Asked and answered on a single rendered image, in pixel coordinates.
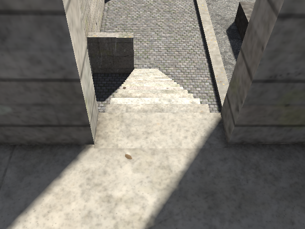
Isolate stairs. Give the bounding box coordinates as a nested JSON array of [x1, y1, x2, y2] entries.
[[105, 69, 210, 113]]

